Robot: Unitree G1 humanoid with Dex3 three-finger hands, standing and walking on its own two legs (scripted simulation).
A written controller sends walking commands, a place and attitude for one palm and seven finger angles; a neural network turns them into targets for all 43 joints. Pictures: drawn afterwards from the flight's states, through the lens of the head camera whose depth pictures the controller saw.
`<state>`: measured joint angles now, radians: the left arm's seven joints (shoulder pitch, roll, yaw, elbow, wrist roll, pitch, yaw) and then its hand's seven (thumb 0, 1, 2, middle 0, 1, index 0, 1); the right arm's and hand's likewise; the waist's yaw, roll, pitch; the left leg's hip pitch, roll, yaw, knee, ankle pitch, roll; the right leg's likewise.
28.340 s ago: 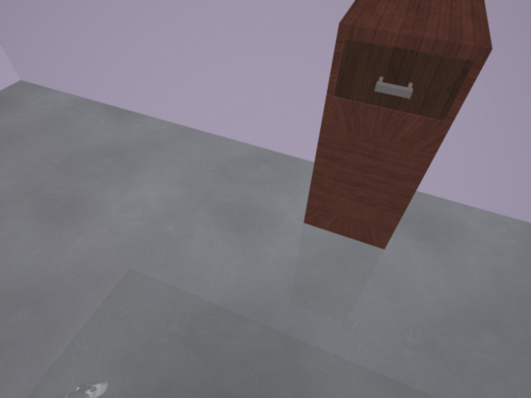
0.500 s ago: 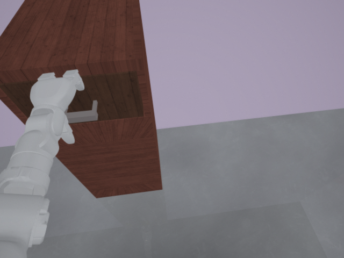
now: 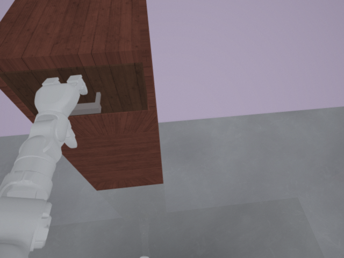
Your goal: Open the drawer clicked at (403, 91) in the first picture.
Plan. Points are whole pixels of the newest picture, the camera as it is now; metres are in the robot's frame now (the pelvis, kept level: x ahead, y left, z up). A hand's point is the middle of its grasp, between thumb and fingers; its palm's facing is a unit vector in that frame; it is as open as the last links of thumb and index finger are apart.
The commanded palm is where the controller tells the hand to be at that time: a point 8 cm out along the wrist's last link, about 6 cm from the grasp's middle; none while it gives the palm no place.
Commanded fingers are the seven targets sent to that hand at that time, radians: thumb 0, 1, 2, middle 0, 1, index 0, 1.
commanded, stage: lower the fingers behind the handle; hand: left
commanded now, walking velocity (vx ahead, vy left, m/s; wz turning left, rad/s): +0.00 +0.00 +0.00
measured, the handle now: (82, 103) +0.50 +0.25 +0.04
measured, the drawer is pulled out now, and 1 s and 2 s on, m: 0.00 0.00 0.00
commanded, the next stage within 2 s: lift the fingers back up to retry in 1.12 s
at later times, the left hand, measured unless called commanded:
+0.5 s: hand (72, 119) +0.44 +0.26 +0.05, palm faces -0.02 -0.02 -1.00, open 13.8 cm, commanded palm +0.42 +0.26 +0.09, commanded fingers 0.00 -0.50 0.30 -0.30 -1.20 -0.30 -1.20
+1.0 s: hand (72, 117) +0.44 +0.26 +0.05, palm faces -0.03 +0.00 -1.00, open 13.8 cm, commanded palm +0.42 +0.26 +0.07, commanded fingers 0.00 -0.50 0.30 -0.30 -1.20 -0.30 -1.20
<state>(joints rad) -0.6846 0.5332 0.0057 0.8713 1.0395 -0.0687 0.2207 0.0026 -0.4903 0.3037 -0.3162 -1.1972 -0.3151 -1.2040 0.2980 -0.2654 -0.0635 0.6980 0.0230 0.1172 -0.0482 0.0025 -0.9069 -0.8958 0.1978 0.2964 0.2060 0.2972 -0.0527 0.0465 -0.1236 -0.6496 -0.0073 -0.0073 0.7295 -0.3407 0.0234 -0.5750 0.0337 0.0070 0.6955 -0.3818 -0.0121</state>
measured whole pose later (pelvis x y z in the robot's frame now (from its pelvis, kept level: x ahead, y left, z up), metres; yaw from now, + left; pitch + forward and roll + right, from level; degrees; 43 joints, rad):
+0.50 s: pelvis -0.01 +0.00 +0.00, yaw -1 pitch +15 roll -1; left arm -0.69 0.52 -0.01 0.96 1.06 -0.05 0.28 0.00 -0.49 0.30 -0.27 -1.21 -0.31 -1.20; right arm 0.33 -0.26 -0.05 0.70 0.02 0.12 -0.04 0.00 -0.91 -0.90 0.20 0.30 0.21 0.30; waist -0.07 0.04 -0.14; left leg -0.68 0.00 0.01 0.76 -0.34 0.03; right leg -0.61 0.04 0.02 0.73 -0.38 -0.01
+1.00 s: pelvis -0.02 +0.00 -0.01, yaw -1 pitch +17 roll -1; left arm -0.78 0.57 -0.02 1.03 1.05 -0.05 0.26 0.00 -0.49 0.30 -0.27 -1.33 -0.31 -1.20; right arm 0.37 -0.27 -0.03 0.69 0.03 0.13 -0.05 0.00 -0.91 -0.90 0.20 0.30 0.21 0.30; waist -0.09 0.05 -0.15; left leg -0.77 0.01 0.00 0.81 -0.34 0.02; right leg -0.70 0.05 0.01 0.78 -0.38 -0.01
